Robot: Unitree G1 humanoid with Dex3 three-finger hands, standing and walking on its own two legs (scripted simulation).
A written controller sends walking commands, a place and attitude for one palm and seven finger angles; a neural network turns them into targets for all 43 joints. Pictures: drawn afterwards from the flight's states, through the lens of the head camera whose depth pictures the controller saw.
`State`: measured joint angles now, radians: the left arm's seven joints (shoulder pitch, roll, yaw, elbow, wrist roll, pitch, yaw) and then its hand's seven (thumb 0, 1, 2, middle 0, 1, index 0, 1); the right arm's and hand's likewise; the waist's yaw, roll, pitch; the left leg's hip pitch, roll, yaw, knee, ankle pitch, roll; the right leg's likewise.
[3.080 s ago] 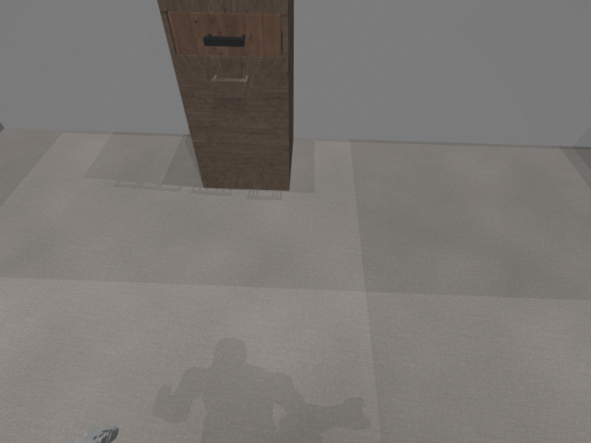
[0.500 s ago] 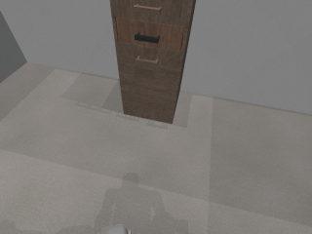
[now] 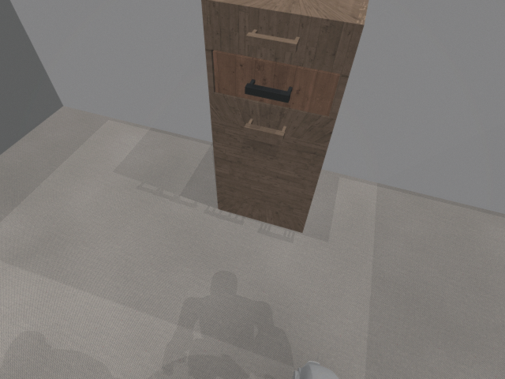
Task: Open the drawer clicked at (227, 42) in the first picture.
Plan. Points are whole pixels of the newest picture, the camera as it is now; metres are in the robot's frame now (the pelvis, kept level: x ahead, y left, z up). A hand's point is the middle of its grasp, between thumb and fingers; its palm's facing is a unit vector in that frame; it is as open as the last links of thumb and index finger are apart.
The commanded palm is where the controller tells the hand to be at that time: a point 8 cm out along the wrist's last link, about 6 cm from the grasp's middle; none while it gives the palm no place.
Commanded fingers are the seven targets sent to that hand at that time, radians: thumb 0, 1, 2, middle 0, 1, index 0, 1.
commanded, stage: turn to face it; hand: left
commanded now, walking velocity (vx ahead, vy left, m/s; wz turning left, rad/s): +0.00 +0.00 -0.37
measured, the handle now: (269, 89) +0.90 +0.00 -0.03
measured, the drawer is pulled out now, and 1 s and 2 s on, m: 0.00 0.00 0.00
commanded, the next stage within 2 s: take the last steps up to it in 0.38 s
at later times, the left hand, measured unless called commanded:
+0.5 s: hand (168, 378) +0.15 +0.16 -0.18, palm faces -0.05 -0.98 -0.18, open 7.4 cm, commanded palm none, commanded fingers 0.00 0.90 0.90 -0.20 -0.30 -0.20 -0.30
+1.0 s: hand (200, 344) +0.21 +0.11 -0.17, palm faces -0.17 -0.96 -0.22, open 7.3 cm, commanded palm none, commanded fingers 0.00 0.90 0.90 -0.20 -0.30 -0.20 -0.30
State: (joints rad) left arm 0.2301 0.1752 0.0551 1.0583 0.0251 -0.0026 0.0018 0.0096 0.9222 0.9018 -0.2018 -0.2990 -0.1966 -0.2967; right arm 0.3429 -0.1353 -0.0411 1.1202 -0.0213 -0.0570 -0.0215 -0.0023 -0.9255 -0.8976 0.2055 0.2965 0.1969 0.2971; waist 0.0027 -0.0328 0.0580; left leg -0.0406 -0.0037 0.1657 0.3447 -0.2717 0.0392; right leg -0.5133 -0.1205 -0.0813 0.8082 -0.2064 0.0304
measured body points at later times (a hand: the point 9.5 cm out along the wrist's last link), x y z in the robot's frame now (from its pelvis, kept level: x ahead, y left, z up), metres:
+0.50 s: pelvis +0.07 -0.01 -0.01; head +0.07 +0.00 +0.44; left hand +0.16 +0.21 -0.17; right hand +0.11 -0.26 -0.15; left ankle +0.11 +0.11 -0.74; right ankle +0.13 -0.13 -0.74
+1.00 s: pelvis +0.13 -0.06 -0.01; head +0.13 -0.08 +0.44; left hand +0.22 +0.16 -0.15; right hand -0.01 -0.24 -0.17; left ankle +0.12 +0.09 -0.71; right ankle +0.11 -0.15 -0.74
